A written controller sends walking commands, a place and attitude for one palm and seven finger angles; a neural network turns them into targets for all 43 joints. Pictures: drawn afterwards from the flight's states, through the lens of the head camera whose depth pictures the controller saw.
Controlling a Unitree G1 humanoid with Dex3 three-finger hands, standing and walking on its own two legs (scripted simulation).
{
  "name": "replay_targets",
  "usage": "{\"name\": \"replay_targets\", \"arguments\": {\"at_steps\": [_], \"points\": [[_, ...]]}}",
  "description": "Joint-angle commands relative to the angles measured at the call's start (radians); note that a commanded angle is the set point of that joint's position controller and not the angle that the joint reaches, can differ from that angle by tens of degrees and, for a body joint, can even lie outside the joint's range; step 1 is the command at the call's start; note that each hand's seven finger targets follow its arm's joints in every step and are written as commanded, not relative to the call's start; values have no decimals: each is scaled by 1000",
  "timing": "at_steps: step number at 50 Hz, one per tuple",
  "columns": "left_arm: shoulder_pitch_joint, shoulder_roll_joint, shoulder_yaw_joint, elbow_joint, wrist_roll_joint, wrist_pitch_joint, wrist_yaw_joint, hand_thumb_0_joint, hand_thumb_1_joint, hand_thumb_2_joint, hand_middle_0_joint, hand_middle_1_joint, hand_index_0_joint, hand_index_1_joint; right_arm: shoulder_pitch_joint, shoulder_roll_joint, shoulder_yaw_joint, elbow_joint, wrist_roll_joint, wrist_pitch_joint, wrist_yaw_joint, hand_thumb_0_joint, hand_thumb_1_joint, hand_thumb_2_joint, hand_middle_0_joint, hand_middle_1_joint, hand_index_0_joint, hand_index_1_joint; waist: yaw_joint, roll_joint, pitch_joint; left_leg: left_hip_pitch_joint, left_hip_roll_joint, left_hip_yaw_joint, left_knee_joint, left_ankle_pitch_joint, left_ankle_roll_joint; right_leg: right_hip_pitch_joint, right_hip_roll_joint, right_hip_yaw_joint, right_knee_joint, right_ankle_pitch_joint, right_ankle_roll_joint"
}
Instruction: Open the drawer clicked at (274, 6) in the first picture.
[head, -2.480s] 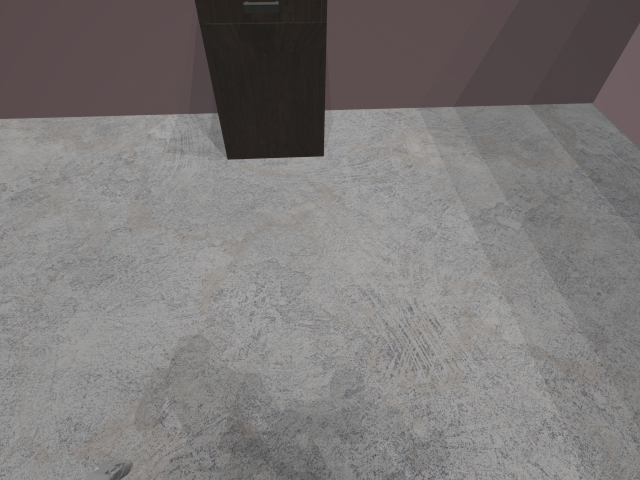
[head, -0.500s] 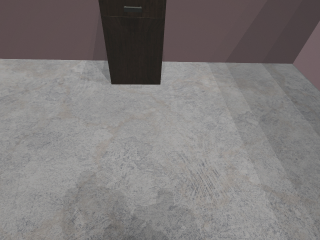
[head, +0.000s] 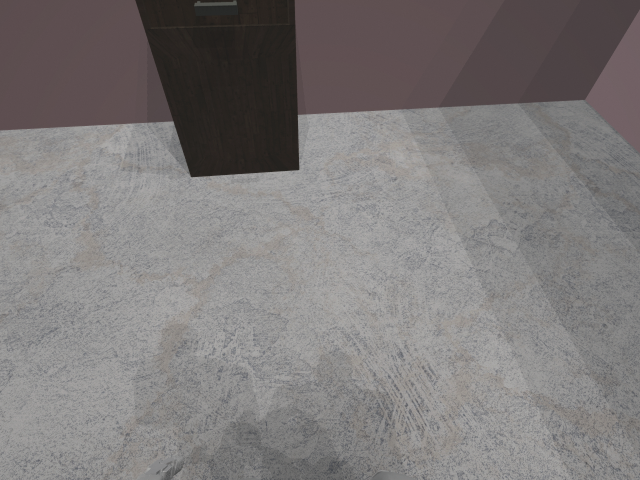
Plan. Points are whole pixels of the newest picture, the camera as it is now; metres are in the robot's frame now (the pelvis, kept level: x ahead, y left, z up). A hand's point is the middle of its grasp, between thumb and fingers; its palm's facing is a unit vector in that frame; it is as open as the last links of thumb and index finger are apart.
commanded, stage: walk to a spot facing it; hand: left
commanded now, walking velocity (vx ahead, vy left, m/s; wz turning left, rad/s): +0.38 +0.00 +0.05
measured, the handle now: (216, 6) +1.44 +0.34 -0.02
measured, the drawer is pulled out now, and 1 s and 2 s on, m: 0.00 0.00 0.00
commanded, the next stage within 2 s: take the last steps up to it in 1.12 s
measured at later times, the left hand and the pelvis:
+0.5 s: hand (166, 429) +0.22 +0.23 -0.15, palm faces +0.04 -0.99 -0.15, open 7.4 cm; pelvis +0.21 +0.05 +0.03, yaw -2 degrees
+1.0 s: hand (230, 283) +0.47 +0.18 -0.15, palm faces +0.02 -0.98 -0.19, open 7.2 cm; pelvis +0.44 +0.00 +0.02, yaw +0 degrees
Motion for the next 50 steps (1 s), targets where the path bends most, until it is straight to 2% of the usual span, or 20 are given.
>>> {"name": "replay_targets", "arguments": {"at_steps": [1, 5, 10, 12, 13, 14, 15, 17, 21, 27, 32, 34, 35, 36, 37, 38, 40, 41, 44, 50], "points": [[136, 90, 16, 21, 15, -3, 14, 0, 900, 900, -200, -300, -200, -300, 50, -22, -7, -87, -17, 5, 7, 0, -900, -900, 200, 300, 200, 300, 3, -87, -21, -127, 88, -21, -104, 53, -23, -46, -297, 292, -457, -155, -102], [139, 112, 24, 19, 12, -4, 2, 0, 900, 900, -200, -300, -200, -300, -55, -26, -8, -152, -16, 10, 27, 0, -900, -900, 200, 300, 200, 300, 10, -134, 11, -92, 75, 54, -388, 155, -53, -67, -233, 194, -486, -188, -90], [197, 147, 33, 34, 12, 2, -5, 0, 900, 900, -200, -300, -200, -300, -175, -69, -15, -207, -13, -20, 39, 0, -900, -900, 200, 300, 200, 300, 39, -92, 19, 9, 33, 105, -619, 163, -47, 25, -244, 209, -413, -201, -81], [195, 137, 32, 33, 9, 11, -7, 0, 900, 900, -200, -300, -200, -300, -89, -104, -24, -184, -13, -30, 31, 0, -900, -900, 200, 300, 200, 300, -11, -7, 2, 200, 8, 128, -734, 145, -48, -28, -193, 155, -277, -174, -52], [208, 100, 25, 23, 5, 12, -12, 0, 900, 900, -200, -300, -200, -300, 9, -169, -38, -157, -20, -37, 21, 0, -900, -900, 200, 300, 200, 300, -49, 139, -42, 333, 82, -12, -846, 21, -12, -95, -118, 97, -48, -113, -15], [203, 40, 17, -8, -4, 10, -20, 0, 900, 900, -200, -300, -200, -300, 128, -280, -65, -136, -33, -43, 12, 0, -900, -900, 200, 300, 200, 300, -83, 359, -79, 431, 324, -370, -1032, -91, 85, -261, 2, -7, 302, -253, 41], [135, 72, 17, -39, 9, 8, -14, 0, 900, 900, -200, -300, -200, -300, 154, -279, -60, -120, -29, -37, 2, 0, -900, -900, 200, 300, 200, 300, -94, 315, -74, 403, 383, -494, -1108, -125, 133, -337, -3, 100, 501, -329, 35], [107, 75, 25, -20, 11, 8, -24, 0, 900, 900, -200, -300, -200, -300, 22, -202, -36, -155, -18, -42, -7, 0, -900, -900, 200, 300, 200, 300, -37, 122, -18, 292, 352, -381, -1113, -91, 134, -381, -89, 167, 622, -168, 36], [188, 28, 24, 30, 18, 37, -30, 0, 900, 900, -200, -300, -200, -300, -58, -122, -24, -153, -12, -67, -15, 0, -900, -900, 200, 300, 200, 300, 44, 76, -37, 208, 236, -82, -1117, 201, 87, -258, -124, 154, 522, -15, 69], [74, 13, 21, -11, 15, 53, -38, 0, 900, 900, -200, -300, -200, -300, -5, -139, -27, -107, -10, -65, -14, 0, -900, -900, 200, 300, 200, 300, 32, 78, 7, 262, 217, 38, -1147, 281, 105, -266, -137, 103, 233, 58, 92], [6, 18, 24, -27, 12, 38, -40, 0, 900, 900, -200, -300, -200, -300, 17, -156, -33, -73, -21, -53, -9, 0, -900, -900, 200, 300, 200, 300, 22, 102, 17, 277, 238, 72, -1067, 332, 92, -137, -86, 53, 18, 47, 61], [92, 42, 32, 2, 14, 28, -38, 0, 900, 900, -200, -300, -200, -300, 2, -165, -32, -68, -20, -46, -10, 0, -900, -900, 200, 300, 200, 300, 69, 87, -20, 246, 216, 100, -928, 422, 65, 40, -41, 15, -60, 43, 41], [227, 76, 42, 48, 18, 17, -35, 0, 900, 900, -200, -300, -200, -300, -5, -161, -30, -65, -15, -44, -7, 0, -900, -900, 200, 300, 200, 300, 134, 23, -85, 197, 162, 146, -738, 484, 36, 229, -14, 6, -117, 57, 27], [377, 161, 62, 92, 24, 5, -24, 0, 900, 900, -200, -300, -200, -300, 1, -131, -25, -74, -5, -45, 4, 0, -900, -900, 200, 300, 200, 300, 197, -142, -180, 11, 97, 186, -458, 351, 3, 457, -152, 175, -168, -22, -15], [493, 276, 85, 117, 16, 1, -12, 0, 900, 900, -200, -300, -200, -300, 8, -62, -8, -118, 3, -50, 8, 0, -900, -900, 200, 300, 200, 300, 206, -381, -251, -262, -38, 156, -135, -146, -32, 620, -419, 605, -314, -21, -112], [456, 278, 79, 108, -1, 9, -5, 0, 900, 900, -200, -300, -200, -300, -55, -95, -15, -137, 5, -41, 5, 0, -900, -900, 200, 300, 200, 300, 195, -253, -216, -313, -3, 34, 18, -163, -14, 523, -464, 684, -400, -163, -150], [264, 185, 55, 55, 4, 5, 1, 0, 900, 900, -200, -300, -200, -300, -122, -92, -22, -145, -7, -37, 9, 0, -900, -900, 200, 300, 200, 300, 128, -177, -80, -360, 74, -27, 71, 24, -14, 296, -418, 555, -447, -301, -108], [208, 129, 41, 44, 6, 3, 6, 0, 900, 900, -200, -300, -200, -300, -116, -75, -24, -130, -12, -30, 11, 0, -900, -900, 200, 300, 200, 300, 92, -103, -51, -300, 99, -30, 18, 79, -18, 196, -377, 423, -447, -222, -80], [192, 82, 21, 51, 15, -12, 8, 0, 900, 900, -200, -300, -200, -300, -58, -40, -16, -110, -17, -4, 18, 0, -900, -900, 200, 300, 200, 300, 35, -128, -40, -226, 94, 11, -137, 121, -46, 114, -309, 210, -446, -4, -54], [216, 115, 23, 69, 13, -17, 6, 0, 900, 900, -200, -300, -200, -300, -208, -33, -12, -189, -13, -8, 45, 0, -900, -900, 200, 300, 200, 300, 59, -139, -6, -186, 62, 81, -526, 200, -52, 183, -282, 89, -434, 69, -49]]}}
